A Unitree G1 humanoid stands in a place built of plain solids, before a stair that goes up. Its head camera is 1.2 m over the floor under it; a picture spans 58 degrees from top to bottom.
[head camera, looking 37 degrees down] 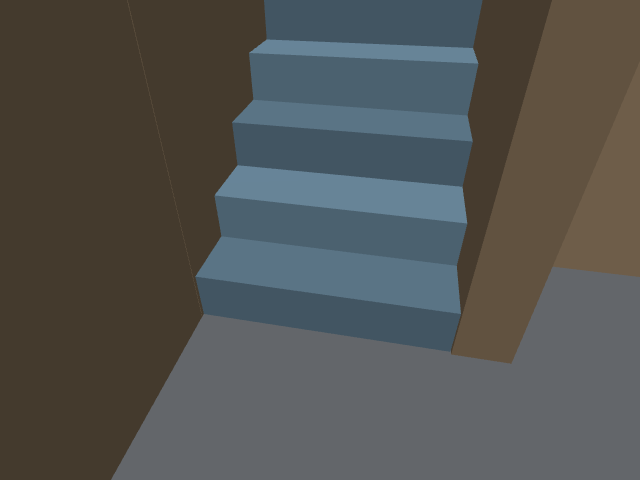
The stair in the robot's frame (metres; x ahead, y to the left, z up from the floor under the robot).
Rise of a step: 0.19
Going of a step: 0.25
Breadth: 0.90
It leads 11 degrees to the right of straight ahead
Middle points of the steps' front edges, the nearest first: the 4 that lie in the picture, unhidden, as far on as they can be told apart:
1.04 -0.01 0.19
1.28 -0.05 0.37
1.53 -0.10 0.55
1.78 -0.15 0.75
